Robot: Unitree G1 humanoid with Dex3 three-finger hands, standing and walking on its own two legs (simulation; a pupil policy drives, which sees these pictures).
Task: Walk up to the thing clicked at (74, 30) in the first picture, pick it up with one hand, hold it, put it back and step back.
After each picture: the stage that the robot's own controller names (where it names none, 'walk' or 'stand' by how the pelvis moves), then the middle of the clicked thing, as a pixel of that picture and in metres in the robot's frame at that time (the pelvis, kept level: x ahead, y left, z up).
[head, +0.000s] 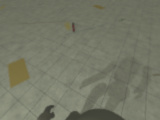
stand; (73, 27) +2.22 +0.65 -0.65
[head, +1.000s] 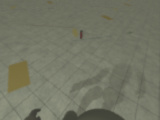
walk; (81, 34) +2.12 +0.32 -0.63
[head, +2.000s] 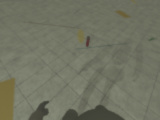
walk; (87, 41) +1.50 +0.06 -0.65
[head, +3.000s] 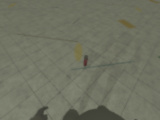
walk; (85, 61) +1.00 +0.09 -0.65
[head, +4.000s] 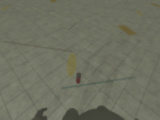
walk; (78, 78) +0.63 +0.15 -0.65
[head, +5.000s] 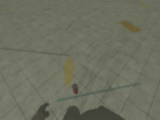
stand; (75, 89) +0.41 +0.19 -0.63
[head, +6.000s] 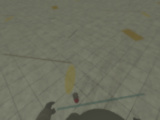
stand; (75, 98) +0.36 +0.19 -0.65
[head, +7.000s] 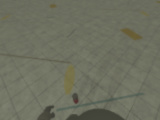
stand; (75, 98) +0.34 +0.19 -0.66
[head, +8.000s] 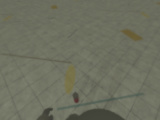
stand; (76, 98) +0.36 +0.18 -0.66
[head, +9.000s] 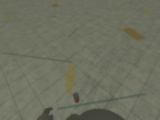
stand; (76, 98) +0.35 +0.18 -0.66
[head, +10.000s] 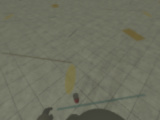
go down; (76, 98) +0.35 +0.18 -0.66
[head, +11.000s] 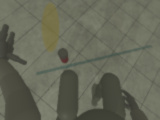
go down; (64, 57) +0.44 +0.21 -0.27
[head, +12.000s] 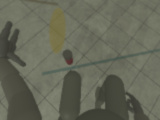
approach; (68, 58) +0.44 +0.21 -0.26
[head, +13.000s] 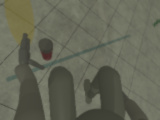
close in; (46, 51) +0.43 +0.25 -0.17
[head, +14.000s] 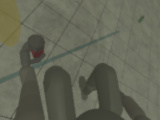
close; (37, 50) +0.43 +0.26 -0.16
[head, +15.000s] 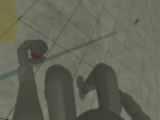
lift; (37, 52) +0.40 +0.26 -0.16
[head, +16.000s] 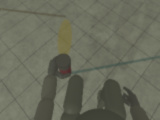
lift; (65, 68) +0.32 +0.20 -0.02
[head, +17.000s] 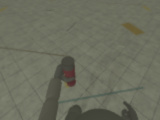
hold; (69, 73) +0.31 +0.16 +0.04
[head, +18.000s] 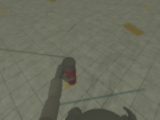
hold; (70, 73) +0.32 +0.16 +0.04
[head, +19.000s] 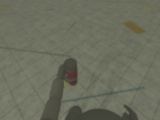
hold; (72, 74) +0.31 +0.15 +0.03
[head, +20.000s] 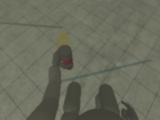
crouch; (67, 59) +0.41 +0.17 -0.03
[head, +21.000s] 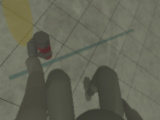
lower; (44, 48) +0.45 +0.23 -0.15
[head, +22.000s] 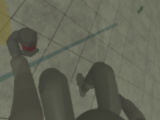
lower; (28, 45) +0.45 +0.27 -0.17
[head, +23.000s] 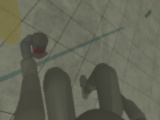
lower; (39, 48) +0.43 +0.25 -0.16
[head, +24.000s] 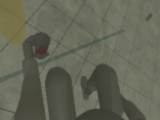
lower; (41, 48) +0.43 +0.25 -0.15
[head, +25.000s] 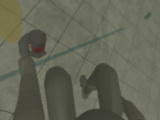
rest; (38, 47) +0.43 +0.26 -0.15
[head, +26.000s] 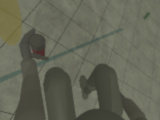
open; (38, 49) +0.43 +0.26 -0.17
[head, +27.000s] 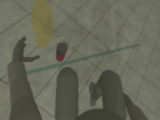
stand; (60, 53) +0.44 +0.22 -0.20
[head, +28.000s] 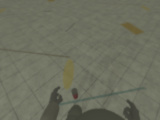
stand; (75, 94) +0.37 +0.17 -0.57
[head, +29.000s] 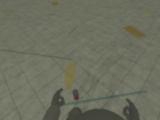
stand; (75, 95) +0.38 +0.18 -0.60
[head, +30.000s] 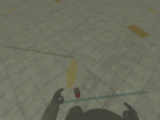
stand; (77, 93) +0.38 +0.17 -0.61
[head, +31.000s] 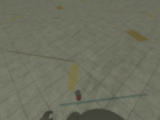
walk; (78, 95) +0.40 +0.17 -0.65
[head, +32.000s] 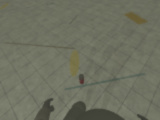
walk; (81, 79) +0.52 +0.16 -0.64
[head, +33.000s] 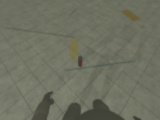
walk; (80, 61) +0.81 +0.15 -0.64
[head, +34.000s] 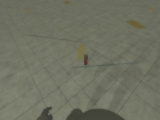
stand; (85, 60) +1.04 +0.18 -0.64
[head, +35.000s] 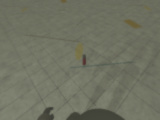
stand; (84, 60) +1.04 +0.18 -0.66
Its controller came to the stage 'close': yes
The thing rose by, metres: 0.69
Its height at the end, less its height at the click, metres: +0.00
